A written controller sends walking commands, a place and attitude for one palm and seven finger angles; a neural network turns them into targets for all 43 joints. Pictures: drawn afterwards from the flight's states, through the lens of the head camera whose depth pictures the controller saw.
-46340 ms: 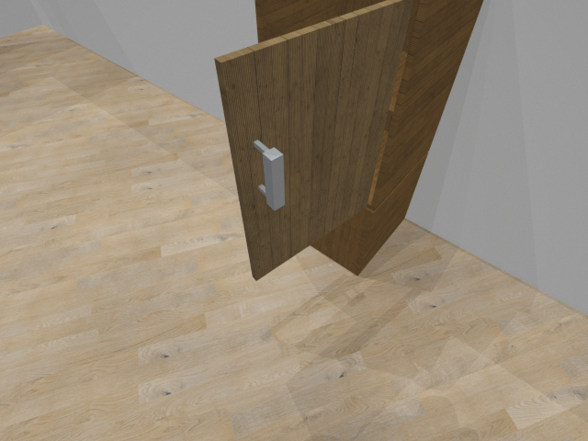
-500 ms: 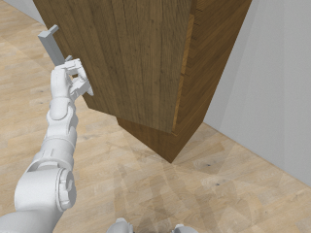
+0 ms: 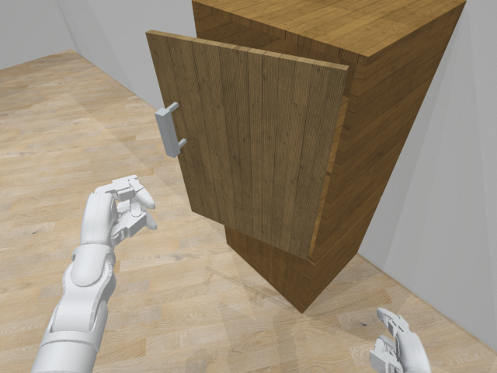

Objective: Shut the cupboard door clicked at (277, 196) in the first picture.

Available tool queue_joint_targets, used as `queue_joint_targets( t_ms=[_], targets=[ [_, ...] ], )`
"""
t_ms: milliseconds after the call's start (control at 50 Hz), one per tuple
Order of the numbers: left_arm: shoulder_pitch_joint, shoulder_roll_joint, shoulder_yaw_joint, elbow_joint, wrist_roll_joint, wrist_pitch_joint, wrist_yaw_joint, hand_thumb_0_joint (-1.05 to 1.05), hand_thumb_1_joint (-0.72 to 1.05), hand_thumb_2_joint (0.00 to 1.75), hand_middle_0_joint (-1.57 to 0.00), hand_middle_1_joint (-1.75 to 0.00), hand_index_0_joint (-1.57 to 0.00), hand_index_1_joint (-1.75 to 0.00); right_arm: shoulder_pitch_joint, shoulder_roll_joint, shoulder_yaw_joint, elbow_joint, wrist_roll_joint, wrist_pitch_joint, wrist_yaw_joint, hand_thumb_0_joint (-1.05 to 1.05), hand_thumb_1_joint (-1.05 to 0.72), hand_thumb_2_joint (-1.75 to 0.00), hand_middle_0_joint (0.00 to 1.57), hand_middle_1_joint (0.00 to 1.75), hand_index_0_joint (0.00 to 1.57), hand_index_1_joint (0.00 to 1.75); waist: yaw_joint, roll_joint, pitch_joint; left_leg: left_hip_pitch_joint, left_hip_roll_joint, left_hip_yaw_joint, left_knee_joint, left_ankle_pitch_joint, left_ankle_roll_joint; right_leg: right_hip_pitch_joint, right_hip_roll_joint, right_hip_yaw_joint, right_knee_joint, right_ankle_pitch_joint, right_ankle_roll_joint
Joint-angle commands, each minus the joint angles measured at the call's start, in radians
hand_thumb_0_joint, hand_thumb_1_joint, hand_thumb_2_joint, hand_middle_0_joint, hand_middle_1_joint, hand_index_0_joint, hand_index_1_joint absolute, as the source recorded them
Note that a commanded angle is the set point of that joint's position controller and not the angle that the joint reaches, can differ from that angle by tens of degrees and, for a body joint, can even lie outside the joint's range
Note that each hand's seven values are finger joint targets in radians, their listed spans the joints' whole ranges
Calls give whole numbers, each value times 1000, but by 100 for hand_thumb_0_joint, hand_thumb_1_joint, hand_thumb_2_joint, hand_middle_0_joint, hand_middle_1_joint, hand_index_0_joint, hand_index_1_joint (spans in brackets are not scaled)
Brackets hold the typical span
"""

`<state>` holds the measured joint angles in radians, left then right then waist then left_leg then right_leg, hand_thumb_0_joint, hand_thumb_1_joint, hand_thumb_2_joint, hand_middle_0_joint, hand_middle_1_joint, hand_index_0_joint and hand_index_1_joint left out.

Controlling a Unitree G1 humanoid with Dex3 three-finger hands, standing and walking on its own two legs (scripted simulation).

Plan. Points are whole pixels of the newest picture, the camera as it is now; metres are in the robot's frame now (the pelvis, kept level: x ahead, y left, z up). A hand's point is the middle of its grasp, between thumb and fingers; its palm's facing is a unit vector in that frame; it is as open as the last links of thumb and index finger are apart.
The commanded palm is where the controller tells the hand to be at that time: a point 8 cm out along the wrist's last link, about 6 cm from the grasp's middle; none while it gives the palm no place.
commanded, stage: draw the hand back to the body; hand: left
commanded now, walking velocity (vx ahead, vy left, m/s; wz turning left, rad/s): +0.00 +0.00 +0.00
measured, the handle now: (173, 129) +0.65 +0.23 +0.04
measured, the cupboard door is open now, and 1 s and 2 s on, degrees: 19 19 19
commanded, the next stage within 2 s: step back with the hand held close in 0.90 s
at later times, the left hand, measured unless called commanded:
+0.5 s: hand (39, 261) +0.21 +0.27 +0.16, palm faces +0.44 -0.81 -0.40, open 5.9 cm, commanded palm +0.15 +0.31 +0.19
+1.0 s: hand (44, 262) +0.21 +0.25 +0.17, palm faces +0.46 -0.79 -0.41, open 7.4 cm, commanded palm +0.16 +0.29 +0.19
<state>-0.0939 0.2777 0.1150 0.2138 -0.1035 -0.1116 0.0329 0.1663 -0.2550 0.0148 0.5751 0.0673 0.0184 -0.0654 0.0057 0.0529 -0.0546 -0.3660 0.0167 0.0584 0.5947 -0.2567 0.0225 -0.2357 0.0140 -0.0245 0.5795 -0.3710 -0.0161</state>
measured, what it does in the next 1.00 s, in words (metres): stands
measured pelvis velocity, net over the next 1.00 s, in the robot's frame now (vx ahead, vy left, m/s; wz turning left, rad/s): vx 0.02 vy -0.01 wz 0.01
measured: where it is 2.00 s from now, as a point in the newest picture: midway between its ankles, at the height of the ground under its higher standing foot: outside the picture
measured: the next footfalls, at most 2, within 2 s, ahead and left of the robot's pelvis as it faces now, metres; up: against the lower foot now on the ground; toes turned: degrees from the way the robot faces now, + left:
none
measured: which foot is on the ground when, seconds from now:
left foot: down 0.00-1.00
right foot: down 0.00-1.00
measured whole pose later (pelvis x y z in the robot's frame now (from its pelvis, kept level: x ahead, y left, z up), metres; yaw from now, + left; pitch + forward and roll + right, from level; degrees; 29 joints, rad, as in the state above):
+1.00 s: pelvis +0.02 -0.01 +0.01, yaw +1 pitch -2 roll +0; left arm 0.48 0.35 0.34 -0.35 -0.09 -0.09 0.10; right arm 0.18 -0.23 0.01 0.62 0.03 -0.07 -0.07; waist 0.06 0.07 -0.02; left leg -0.18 0.01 0.05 0.44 -0.22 0.01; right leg -0.04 0.02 -0.03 0.40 -0.32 -0.03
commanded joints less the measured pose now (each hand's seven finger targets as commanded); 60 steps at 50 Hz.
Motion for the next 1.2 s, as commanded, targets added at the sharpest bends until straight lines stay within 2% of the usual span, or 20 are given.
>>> queue_joint_targets(
  t_ms=[0, 80, 140, 180, 240, 260, 340, 500, 560, 580, 720, 800, 840, 880, 1000, 1020, 1040, 1060, 1140, 1180],
  targets=[
    [-201, 192, 100, -338, 13, -25, 50, 0, 90, 90, -89, -105, -89, -105, -91, -90, -18, -146, -9, -34, -20, 0, -90, -90, 20, 30, 20, 30, -6, -26, -133, 291, -1, -49, -146, 133, 14, -29, 4, 11, -179, 253, 6],
    [-94, 191, 108, -454, 20, -11, 60, 0, 90, 90, -78, -93, -78, -93, -105, -87, -7, -148, -18, -48, -15, 0, -90, -90, 20, 30, 20, 30, 4, 42, -109, 341, 5, -60, -196, 168, 5, 14, 7, 2, -217, 264, -2],
    [4, 208, 141, -502, 22, -2, 66, 0, 90, 90, -69, -84, -69, -84, -110, -91, -10, -143, -28, -60, -12, 0, -90, -90, 20, 30, 20, 30, 12, -9, -92, 351, 9, -58, -216, 180, 7, 39, 10, -1, -243, 270, 0],
    [58, 207, 157, -553, 22, -3, 68, 0, 90, 90, -64, -78, -64, -78, -117, -83, -6, -146, -30, -65, -8, 0, -90, -90, 20, 30, 20, 30, 19, 23, -89, 355, 8, -58, -225, 190, 4, 55, 5, -4, -244, 276, -1],
    [167, 227, 197, -593, 22, 1, 70, 0, 90, 90, -56, -69, -56, -69, -123, -89, -12, -142, -36, -73, -7, 0, -90, -90, 20, 30, 20, 30, 27, -19, -75, 347, 7, -50, -226, 202, 8, 69, 5, -3, -259, 289, 5],
    [168, 219, 195, -639, 22, -4, 71, 0, 90, 90, -53, -66, -53, -66, -127, -81, -10, -144, -33, -76, -4, 0, -90, -90, 20, 30, 20, 30, 25, 24, -77, 349, 8, -52, -231, 199, 3, 75, 0, -4, -254, 279, 2],
    [303, 272, 279, -703, 25, -10, 83, 0, 90, 90, -42, -54, -42, -54, -125, -88, -19, -134, -41, -95, -3, 0, -90, -90, 20, 30, 20, 30, 40, 6, -85, 343, 4, -48, -219, 230, 7, 92, 1, -6, -257, 309, 5],
    [534, 291, 379, -808, 17, -37, 93, 0, 90, 90, -20, -30, -20, -30, -118, -73, -33, -128, -37, -128, 0, 0, -90, -90, 20, 30, 20, 30, 52, 12, -38, 301, 4, -35, -204, 228, 7, 77, -7, -16, -245, 305, 11],
    [501, 245, 328, -761, 21, -34, 92, 0, 90, 90, -20, -30, -20, -30, -107, -83, -38, -114, -38, -136, -3, 0, -90, -90, 20, 30, 20, 30, 34, -7, 17, 290, 3, -29, -210, 187, 12, 35, -12, -11, -258, 271, 17],
    [482, 245, 326, -747, 22, -33, 94, 0, 90, 90, -20, -30, -20, -30, -106, -85, -40, -112, -38, -136, -7, 0, -90, -90, 20, 30, 20, 30, 32, -45, 30, 287, 3, -32, -211, 171, 15, 21, -9, -12, -263, 252, 19],
    [458, 273, 345, -785, 28, -44, 101, 0, 90, 90, -20, -30, -20, -30, -113, -80, -40, -109, -42, -148, -17, 0, -90, -90, 20, 30, 20, 30, 49, -13, -43, 311, -9, -27, -196, 219, 22, 69, -17, -4, -245, 311, 18],
    [487, 282, 359, -796, 24, -44, 100, 0, 90, 90, -20, -30, -20, -30, -119, -71, -35, -109, -43, -150, -15, 0, -90, -90, 20, 30, 20, 30, 54, 18, -33, 307, -11, -20, -188, 245, 19, 75, -20, 0, -245, 354, 18],
    [509, 294, 379, -767, 19, -37, 97, 0, 90, 90, -20, -30, -20, -30, -117, -74, -36, -105, -44, -147, -17, 0, -90, -90, 20, 30, 20, 30, 56, -14, -5, 291, -9, -18, -188, 246, 17, 69, -18, 2, -259, 364, 22],
    [497, 276, 362, -773, 18, -38, 94, 0, 90, 90, -20, -30, -20, -30, -118, -68, -34, -109, -42, -143, -15, 0, -90, -90, 20, 30, 20, 30, 50, 8, 2, 297, -7, -14, -190, 239, 16, 62, -20, 2, -255, 357, 23],
    [503, 263, 352, -769, 18, -32, 88, 0, 90, 90, -20, -30, -20, -30, -114, -71, -38, -114, -43, -134, -13, 0, -90, -90, 20, 30, 20, 30, 49, -16, -19, 309, -7, -11, -188, 263, 20, 72, -18, 2, -249, 391, 27],
    [423, 380, 447, -811, 28, -67, 93, 0, 90, 90, -20, -30, -20, -30, -96, -99, -46, -126, -42, -107, -12, 0, -90, -90, 20, 30, 20, 30, 18, -36, 15, 263, 21, -16, -102, 229, 37, -17, -86, 59, -289, 481, 51],
    [434, 393, 462, -777, 32, -78, 94, 0, 90, 90, -20, -30, -20, -30, -96, -90, -47, -112, -45, -93, -14, 0, -90, -90, 20, 30, 20, 30, 15, -64, 6, 243, 11, -19, -68, 209, 31, -11, -117, 72, -284, 574, 52],
    [483, 328, 395, -743, 35, -80, 87, 0, 90, 90, -20, -30, -20, -30, -106, -87, -47, -108, -48, -82, -15, 0, -90, -90, 20, 30, 20, 30, 6, -92, -11, 221, 10, -11, -51, 222, 28, 2, -132, 56, -255, 641, 53],
    [560, 323, 396, -761, 30, -81, 92, 0, 90, 90, -20, -30, -20, -30, -104, -98, -58, -133, -39, -48, -20, 0, -90, -90, 20, 30, 20, 30, 8, -35, -106, 235, 25, -4, -58, 353, 29, 35, -121, 43, -179, 729, 77],
    [572, 328, 398, -796, 27, -76, 98, 0, 90, 90, -20, -30, -20, -30, -101, -98, -59, -149, -35, -30, -24, 0, -90, -90, 20, 30, 20, 30, 4, -47, -140, 239, 38, -16, -65, 441, 27, 54, -104, 27, -142, 720, 71]
  ],
)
